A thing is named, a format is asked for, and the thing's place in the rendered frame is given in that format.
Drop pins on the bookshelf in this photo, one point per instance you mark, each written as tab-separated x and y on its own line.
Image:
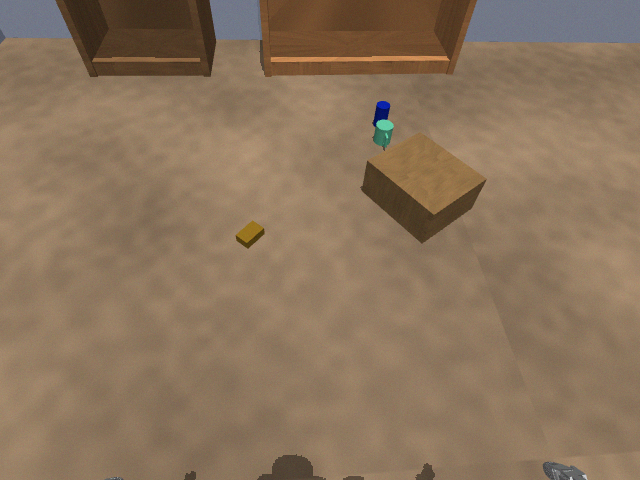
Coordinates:
356	37
142	37

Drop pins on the right robot hand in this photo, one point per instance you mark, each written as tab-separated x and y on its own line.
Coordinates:
556	471

